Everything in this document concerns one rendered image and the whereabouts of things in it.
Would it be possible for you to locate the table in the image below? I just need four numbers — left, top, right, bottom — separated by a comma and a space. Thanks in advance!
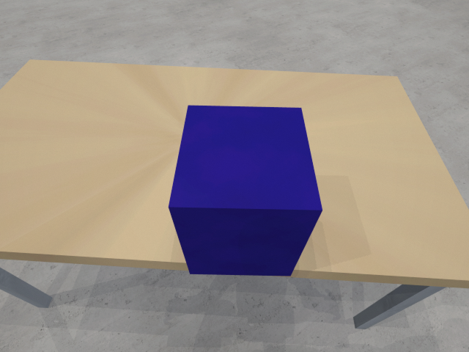
0, 59, 469, 329

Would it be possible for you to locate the carton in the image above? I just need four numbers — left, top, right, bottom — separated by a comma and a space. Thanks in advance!
169, 106, 322, 276

